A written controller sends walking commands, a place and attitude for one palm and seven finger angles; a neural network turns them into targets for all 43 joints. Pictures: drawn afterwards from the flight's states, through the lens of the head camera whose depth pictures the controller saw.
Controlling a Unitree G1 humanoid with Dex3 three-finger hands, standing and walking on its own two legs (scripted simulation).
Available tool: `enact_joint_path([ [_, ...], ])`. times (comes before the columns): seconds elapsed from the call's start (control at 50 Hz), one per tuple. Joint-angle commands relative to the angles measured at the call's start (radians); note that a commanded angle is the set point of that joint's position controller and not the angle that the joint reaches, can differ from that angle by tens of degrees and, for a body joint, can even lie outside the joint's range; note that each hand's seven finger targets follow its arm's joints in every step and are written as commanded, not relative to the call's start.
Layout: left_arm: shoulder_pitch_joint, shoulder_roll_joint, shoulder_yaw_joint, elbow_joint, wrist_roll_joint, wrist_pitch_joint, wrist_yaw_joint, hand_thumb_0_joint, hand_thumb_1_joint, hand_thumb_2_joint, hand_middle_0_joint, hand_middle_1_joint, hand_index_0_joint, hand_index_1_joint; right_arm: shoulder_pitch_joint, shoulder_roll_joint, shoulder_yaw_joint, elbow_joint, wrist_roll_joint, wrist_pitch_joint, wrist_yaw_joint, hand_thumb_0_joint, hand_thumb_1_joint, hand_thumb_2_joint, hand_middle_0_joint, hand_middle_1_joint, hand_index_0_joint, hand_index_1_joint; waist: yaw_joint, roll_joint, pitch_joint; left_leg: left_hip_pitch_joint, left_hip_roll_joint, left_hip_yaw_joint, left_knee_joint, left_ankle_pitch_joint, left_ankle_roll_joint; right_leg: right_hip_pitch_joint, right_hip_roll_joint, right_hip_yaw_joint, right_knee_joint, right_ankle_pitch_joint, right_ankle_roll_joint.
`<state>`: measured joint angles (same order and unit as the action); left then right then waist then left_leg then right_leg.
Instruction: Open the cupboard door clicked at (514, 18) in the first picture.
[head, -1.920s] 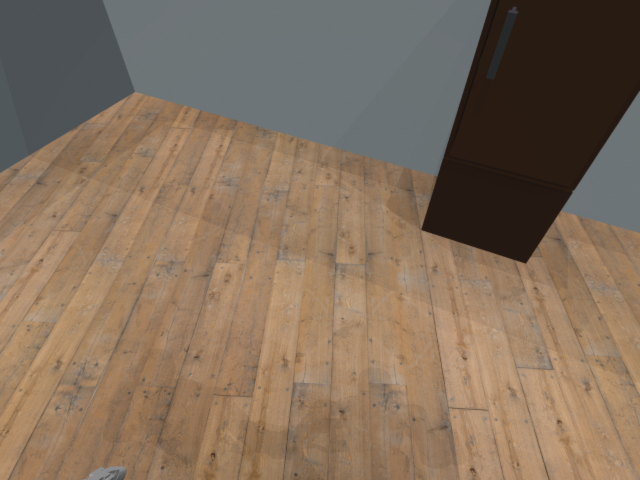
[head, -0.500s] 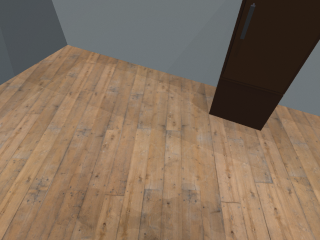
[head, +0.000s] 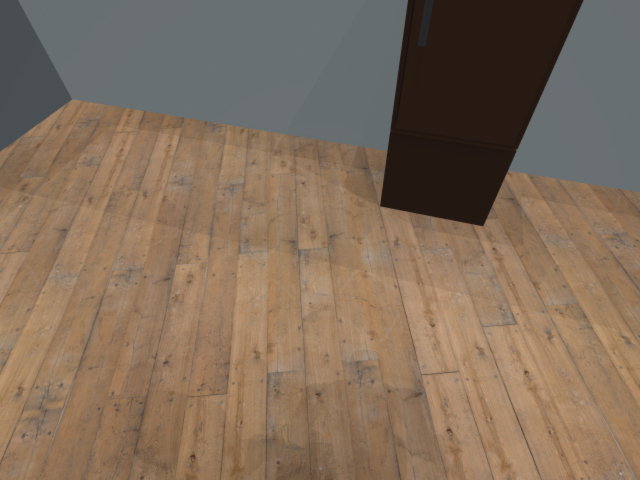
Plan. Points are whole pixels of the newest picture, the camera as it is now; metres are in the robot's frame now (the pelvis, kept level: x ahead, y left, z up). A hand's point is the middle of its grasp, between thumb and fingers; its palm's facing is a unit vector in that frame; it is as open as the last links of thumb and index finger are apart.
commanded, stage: walk to a spot facing it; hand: left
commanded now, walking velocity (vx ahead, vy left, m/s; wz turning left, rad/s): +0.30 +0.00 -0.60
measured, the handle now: (428, 9) +1.26 -0.19 +0.08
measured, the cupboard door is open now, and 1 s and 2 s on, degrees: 0 0 0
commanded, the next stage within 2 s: none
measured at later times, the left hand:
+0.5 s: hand out of the picture +0.14 +0.25 -0.17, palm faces -0.13 -0.97 -0.19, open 7.4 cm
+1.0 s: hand (338, 262) +0.54 +0.02 -0.15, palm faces -0.60 -0.78 -0.17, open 7.4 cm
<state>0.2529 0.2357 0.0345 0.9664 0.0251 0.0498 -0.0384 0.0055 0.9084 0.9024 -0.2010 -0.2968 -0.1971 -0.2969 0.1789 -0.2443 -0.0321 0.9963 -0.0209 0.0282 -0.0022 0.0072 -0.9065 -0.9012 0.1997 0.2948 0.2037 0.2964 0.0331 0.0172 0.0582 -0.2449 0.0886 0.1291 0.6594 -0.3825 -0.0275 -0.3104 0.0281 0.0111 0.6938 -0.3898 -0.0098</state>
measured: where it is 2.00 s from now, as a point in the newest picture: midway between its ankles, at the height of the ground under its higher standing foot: (365, 400)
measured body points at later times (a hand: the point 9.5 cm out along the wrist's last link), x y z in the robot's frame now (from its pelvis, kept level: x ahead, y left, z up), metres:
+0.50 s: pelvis +0.13 +0.05 +0.01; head +0.15 +0.07 +0.46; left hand +0.14 +0.31 -0.15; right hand +0.21 -0.21 -0.10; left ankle +0.18 +0.15 -0.72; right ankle +0.02 -0.07 -0.68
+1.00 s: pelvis +0.30 -0.03 -0.01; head +0.34 -0.05 +0.44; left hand +0.57 +0.06 -0.14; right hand +0.06 -0.15 -0.14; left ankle +0.21 +0.15 -0.65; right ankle +0.34 -0.14 -0.72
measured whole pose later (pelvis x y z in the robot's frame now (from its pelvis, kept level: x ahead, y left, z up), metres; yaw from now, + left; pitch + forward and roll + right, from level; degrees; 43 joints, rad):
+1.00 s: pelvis +0.30 -0.03 -0.01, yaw -33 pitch -1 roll +0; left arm 0.01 0.21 0.05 0.88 0.02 -0.03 -0.05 0.00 0.91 0.90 -0.20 -0.30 -0.19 -0.30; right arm 0.49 -0.17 -0.04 1.10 -0.01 -0.02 -0.01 0.01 -0.91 -0.90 0.20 0.29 0.20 0.30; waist -0.07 -0.02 0.14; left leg -0.15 0.16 0.24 1.05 -0.53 -0.06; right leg -0.45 0.01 -0.14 0.67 -0.18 -0.11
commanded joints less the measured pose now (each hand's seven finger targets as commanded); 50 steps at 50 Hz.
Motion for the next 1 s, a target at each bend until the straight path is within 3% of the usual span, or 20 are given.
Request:
enact_joint_path([
  [0.0, 0.269, 0.254, 0.069, -0.04, -0.005, -0.06, 0.044, 0.0, 0.9, 0.9, -0.2, -0.3, -0.2, -0.3, -0.22, -0.144, -0.029, -0.199, 0.002, -0.031, 0.003, 0.0, -0.9, -0.9, 0.2, 0.3, 0.2, 0.3, 0.127, -0.312, 0.081, -0.549, -0.033, -0.127, 0.484, -0.218, -0.009, 0.136, -0.38, 0.786, -0.611, -0.323, -0.201],
  [0.04, 0.127, 0.207, 0.057, -0.069, -0.002, -0.075, 0.045, 0.0, 0.9, 0.9, -0.2, -0.3, -0.2, -0.3, -0.141, -0.132, -0.042, -0.169, -0.001, -0.045, 0.013, 0.0, -0.9, -0.9, 0.2, 0.3, 0.2, 0.3, 0.013, -0.129, 0.084, -0.494, 0.012, -0.172, 0.496, -0.024, -0.007, 0.089, -0.32, 0.641, -0.565, -0.295, -0.207],
  [0.1, 0.108, 0.155, 0.05, -0.067, -0.005, -0.098, 0.04, 0.0, 0.9, 0.9, -0.2, -0.3, -0.2, -0.3, -0.06, -0.095, -0.044, -0.127, -0.004, -0.048, 0.017, 0.0, -0.9, -0.9, 0.2, 0.3, 0.2, 0.3, -0.024, -0.107, -0.011, -0.395, 0.011, -0.13, 0.419, 0.109, -0.029, 0.135, -0.225, 0.411, -0.5, 0.012, -0.173],
  [0.28, 0.209, 0.142, 0.062, -0.017, 0.005, -0.099, 0.045, 0.0, 0.9, 0.9, -0.2, -0.3, -0.2, -0.3, -0.163, -0.042, -0.035, -0.19, 0.007, -0.072, 0.016, 0.0, -0.9, -0.9, 0.2, 0.3, 0.2, 0.3, 0.033, -0.156, -0.04, -0.341, -0.028, -0.095, 0.122, 0.083, -0.035, 0.232, -0.205, 0.402, -0.428, 0.223, -0.183],
  [0.32, 0.184, 0.154, 0.067, -0.023, 0.005, -0.094, 0.045, 0.0, 0.9, 0.9, -0.2, -0.3, -0.2, -0.3, -0.152, -0.041, -0.035, -0.194, 0.012, -0.08, 0.013, 0.0, -0.9, -0.9, 0.2, 0.3, 0.2, 0.3, 0.026, -0.17, -0.04, -0.237, -0.051, -0.088, 0.026, 0.056, -0.024, 0.19, -0.198, 0.409, -0.388, 0.283, -0.175],
  [0.36, 0.125, 0.156, 0.075, -0.035, 0.002, -0.09, 0.045, 0.0, 0.9, 0.9, -0.2, -0.3, -0.2, -0.3, -0.052, -0.057, -0.039, -0.166, 0.015, -0.09, 0.003, 0.0, -0.9, -0.9, 0.2, 0.3, 0.2, 0.3, -0.03, -0.164, -0.064, -0.019, -0.058, -0.088, -0.136, 0.115, -0.018, 0.082, -0.162, 0.38, -0.295, 0.278, -0.139],
  [0.38, 0.092, 0.133, 0.076, -0.047, -0.002, -0.088, 0.043, 0.0, 0.9, 0.9, -0.2, -0.3, -0.2, -0.3, 0.068, -0.096, -0.047, -0.127, 0.014, -0.098, -0.011, 0.0, -0.9, -0.9, 0.2, 0.3, 0.2, 0.3, -0.081, -0.099, -0.1, 0.209, -0.035, -0.108, -0.241, 0.137, -0.005, -0.048, -0.096, 0.327, -0.172, 0.271, -0.106],
  [0.42, 0.103, 0.043, 0.065, -0.089, -0.012, -0.093, 0.018, 0.0, 0.9, 0.9, -0.2, -0.3, -0.2, -0.3, 0.296, -0.27, -0.079, -0.076, -0.005, -0.097, -0.023, 0.0, -0.9, -0.9, 0.2, 0.3, 0.2, 0.3, -0.14, 0.308, -0.198, 0.482, 0.421, -0.619, -0.414, -0.079, 0.143, -0.399, 0.059, 0.044, 0.351, -0.196, -0.007],
  [0.44, 0.06, 0.082, 0.07, -0.085, -0.002, -0.091, 0.017, 0.0, 0.9, 0.9, -0.2, -0.3, -0.2, -0.3, 0.239, -0.219, -0.068, -0.086, -0.003, -0.089, -0.021, 0.0, -0.9, -0.9, 0.2, 0.3, 0.2, 0.3, -0.132, 0.187, -0.134, 0.324, 0.439, -0.634, -0.47, -0.219, 0.169, -0.398, -0.009, 0.062, 0.476, -0.167, -0.009],
  [0.48, 0.0, 0.071, 0.074, -0.076, 0.009, -0.078, -0.002, 0.0, 0.9, 0.9, -0.2, -0.3, -0.2, -0.3, 0.135, -0.123, -0.044, -0.103, -0.002, -0.096, -0.02, 0.0, -0.9, -0.9, 0.2, 0.3, 0.2, 0.3, -0.077, 0.123, 0.033, 0.126, 0.346, -0.454, -0.498, -0.176, 0.152, -0.412, -0.089, 0.032, 0.561, -0.019, 0.001],
  [0.56, 0.031, 0.024, 0.065, -0.063, 0.012, -0.046, -0.017, 0.0, 0.9, 0.9, -0.2, -0.3, -0.2, -0.3, 0.14, -0.057, -0.024, -0.076, 0.003, -0.121, -0.029, 0.0, -0.9, -0.9, 0.2, 0.3, 0.2, 0.3, -0.021, 0.116, 0.012, 0.115, 0.232, -0.136, -0.452, 0.264, 0.099, -0.36, -0.114, -0.005, 0.537, 0.153, 0.029],
  [0.68, -0.131, -0.002, 0.05, -0.115, 0.015, -0.028, -0.022, 0.0, 0.9, 0.9, -0.2, -0.3, -0.2, -0.3, 0.246, -0.049, -0.023, -0.015, 0.003, -0.126, -0.032, 0.0, -0.9, -0.9, 0.2, 0.3, 0.2, 0.3, -0.042, 0.085, 0.053, 0.234, 0.233, -0.006, -0.437, 0.526, 0.106, -0.466, -0.126, -0.056, 0.393, 0.252, 0.042],
  [0.8, -0.319, -0.015, 0.033, -0.163, 0.007, -0.037, -0.025, 0.0, 0.9, 0.9, -0.2, -0.3, -0.2, -0.3, 0.324, -0.066, -0.025, 0.029, -0.008, -0.111, -0.032, 0.0, -0.9, -0.9, 0.2, 0.3, 0.2, 0.3, -0.094, 0.104, 0.093, 0.286, 0.239, 0.096, -0.391, 0.711, 0.115, -0.348, -0.079, -0.147, 0.072, 0.224, -0.002],
  [0.84, -0.284, 0.002, 0.037, -0.156, 0.008, -0.044, -0.022, 0.0, 0.9, 0.9, -0.2, -0.3, -0.2, -0.3, 0.315, -0.093, -0.033, 0.03, -0.006, -0.107, -0.031, 0.0, -0.9, -0.9, 0.2, 0.3, 0.2, 0.3, -0.068, 0.12, 0.043, 0.332, 0.251, 0.139, -0.289, 0.936, 0.111, -0.255, -0.038, -0.173, 0.005, 0.171, -0.038],
  [0.88, -0.127, 0.047, 0.05, -0.115, 0.01, -0.057, -0.013, 0.0, 0.9, 0.9, -0.2, -0.3, -0.2, -0.3, 0.281, -0.134, -0.042, 0.015, 0.0, -0.104, -0.027, 0.0, -0.9, -0.9, 0.2, 0.3, 0.2, 0.3, 0.008, 0.126, -0.072, 0.311, 0.249, 0.177, -0.052, 1.1, 0.085, -0.02, 0.011, -0.194, -0.071, 0.146, -0.074],
  [0.9, 0.014, 0.1, 0.064, -0.072, 0.012, -0.07, -0.007, 0.0, 0.9, 0.9, -0.2, -0.3, -0.2, -0.3, 0.266, -0.14, -0.039, -0.001, 0.007, -0.1, -0.02, 0.0, -0.9, -0.9, 0.2, 0.3, 0.2, 0.3, 0.077, 0.086, -0.166, 0.184, 0.229, 0.185, 0.172, 0.981, 0.045, 0.255, 0.011, -0.188, -0.162, 0.218, -0.093],
  [0.92, 0.138, 0.214, 0.086, -0.044, 0.012, -0.08, 0.005, 0.0, 0.9, 0.9, -0.2, -0.3, -0.2, -0.3, 0.285, -0.09, -0.029, -0.023, 0.025, -0.096, -0.006, 0.0, -0.9, -0.9, 0.2, 0.3, 0.2, 0.3, 0.123, -0.088, -0.299, -0.142, 0.144, 0.177, 0.487, 0.343, -0.002, 0.6, -0.233, 0.122, -0.189, 0.31, -0.181],
  [0.94, 0.207, 0.298, 0.099, -0.029, -0.015, -0.083, 0.018, 0.0, 0.9, 0.9, -0.2, -0.3, -0.2, -0.3, 0.259, -0.045, -0.022, -0.068, 0.027, -0.101, -0.015, 0.0, -0.9, -0.9, 0.2, 0.3, 0.2, 0.3, 0.11, -0.194, -0.388, -0.411, -0.001, 0.078, 0.816, -0.245, -0.045, 0.731, -0.477, 0.564, -0.253, 0.619, -0.312],
  [0.96, 0.177, 0.29, 0.103, -0.045, -0.027, -0.073, 0.031, 0.0, 0.9, 0.9, -0.2, -0.3, -0.2, -0.3, 0.183, -0.081, -0.031, -0.089, 0.022, -0.101, -0.023, 0.0, -0.9, -0.9, 0.2, 0.3, 0.2, 0.3, 0.112, -0.086, -0.32, -0.442, 0.039, -0.068, 0.831, -0.167, -0.02, 0.608, -0.456, 0.501, -0.295, 0.595, -0.318],
  [0.98, 0.089, 0.252, 0.093, -0.067, -0.025, -0.072, 0.033, 0.0, 0.9, 0.9, -0.2, -0.3, -0.2, -0.3, 0.161, -0.064, -0.034, -0.093, 0.016, -0.098, -0.02, 0.0, -0.9, -0.9, 0.2, 0.3, 0.2, 0.3, 0.064, -0.077, -0.238, -0.459, 0.078, -0.099, 0.82, -0.068, -0.024, 0.496, -0.415, 0.439, -0.317, 0.489, -0.284],
])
